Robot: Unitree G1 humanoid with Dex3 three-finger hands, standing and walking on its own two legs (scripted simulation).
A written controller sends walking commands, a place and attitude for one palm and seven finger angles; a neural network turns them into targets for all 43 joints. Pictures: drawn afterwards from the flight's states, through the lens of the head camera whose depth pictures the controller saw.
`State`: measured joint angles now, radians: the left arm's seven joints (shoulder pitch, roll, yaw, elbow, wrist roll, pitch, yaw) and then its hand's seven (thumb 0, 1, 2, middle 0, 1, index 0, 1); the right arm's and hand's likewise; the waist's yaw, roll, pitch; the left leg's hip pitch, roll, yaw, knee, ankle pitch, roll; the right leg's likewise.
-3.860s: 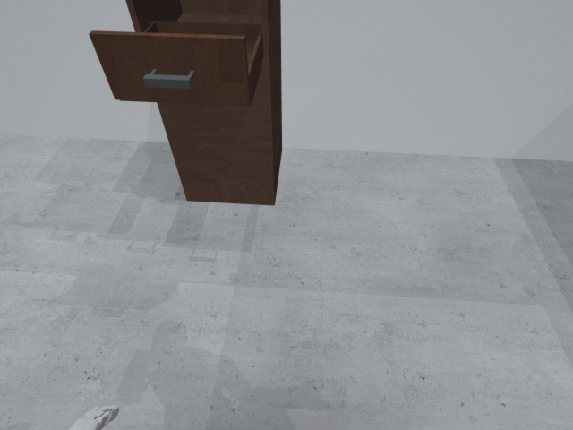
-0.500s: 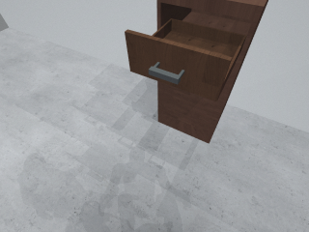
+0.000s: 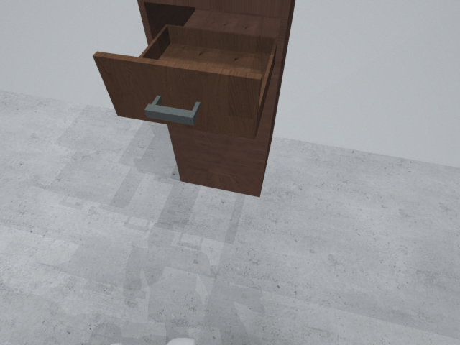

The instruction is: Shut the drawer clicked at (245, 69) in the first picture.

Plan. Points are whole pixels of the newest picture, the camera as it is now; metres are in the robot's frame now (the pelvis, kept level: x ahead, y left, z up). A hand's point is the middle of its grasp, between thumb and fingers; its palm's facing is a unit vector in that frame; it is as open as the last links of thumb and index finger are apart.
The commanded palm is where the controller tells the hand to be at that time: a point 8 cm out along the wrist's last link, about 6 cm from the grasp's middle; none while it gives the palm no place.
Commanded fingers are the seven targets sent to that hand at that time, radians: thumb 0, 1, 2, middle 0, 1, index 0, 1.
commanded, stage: turn to face it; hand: left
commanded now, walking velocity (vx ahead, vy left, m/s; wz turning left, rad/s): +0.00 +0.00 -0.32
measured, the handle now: (174, 108) +0.60 +0.19 +0.04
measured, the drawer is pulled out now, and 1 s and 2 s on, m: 0.29 0.29 0.29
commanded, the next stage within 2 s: take the last steps up to it in 0.18 s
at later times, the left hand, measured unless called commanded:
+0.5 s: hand out of the picture +0.10 +0.21 -0.17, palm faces -0.18 -0.97 -0.18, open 7.4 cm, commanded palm none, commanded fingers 0.00 0.90 0.90 -0.20 -0.30 -0.20 -0.30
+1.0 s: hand out of the picture +0.06 +0.20 -0.18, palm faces -0.06 -0.98 -0.18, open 7.3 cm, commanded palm none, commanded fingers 0.00 0.90 0.90 -0.20 -0.30 -0.20 -0.30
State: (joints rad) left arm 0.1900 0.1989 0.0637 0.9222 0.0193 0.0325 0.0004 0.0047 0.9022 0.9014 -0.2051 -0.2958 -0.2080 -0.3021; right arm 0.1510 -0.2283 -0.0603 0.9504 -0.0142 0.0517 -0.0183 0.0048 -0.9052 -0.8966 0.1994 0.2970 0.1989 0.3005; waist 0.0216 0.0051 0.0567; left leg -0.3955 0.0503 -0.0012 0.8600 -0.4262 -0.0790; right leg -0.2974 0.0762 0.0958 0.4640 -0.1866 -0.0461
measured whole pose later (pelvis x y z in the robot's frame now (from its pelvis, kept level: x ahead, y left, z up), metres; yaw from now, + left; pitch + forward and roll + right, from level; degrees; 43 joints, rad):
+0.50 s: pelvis +0.00 +0.04 +0.00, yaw -11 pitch +0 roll -1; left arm 0.18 0.21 0.06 1.02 0.02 0.06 -0.02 0.01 0.91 0.90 -0.20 -0.29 -0.20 -0.30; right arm 0.34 -0.16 -0.03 1.03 -0.04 -0.02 -0.02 0.00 -0.91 -0.90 0.20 0.30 0.20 0.30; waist -0.04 -0.01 0.02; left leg -0.15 0.06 0.15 0.42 -0.28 0.02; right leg -0.30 -0.04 -0.05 0.75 -0.46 0.02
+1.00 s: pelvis +0.14 +0.02 -0.01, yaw -9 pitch +0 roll +0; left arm 0.44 0.13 0.04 1.17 0.03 -0.05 0.02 0.00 0.91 0.90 -0.20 -0.30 -0.21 -0.30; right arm 0.17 -0.20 -0.06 1.03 -0.02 -0.01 0.04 0.00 -0.91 -0.90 0.20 0.30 0.20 0.30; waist 0.04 0.00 0.08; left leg -0.49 0.09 0.12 0.68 -0.20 0.00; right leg 0.09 -0.07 -0.12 0.35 -0.43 0.05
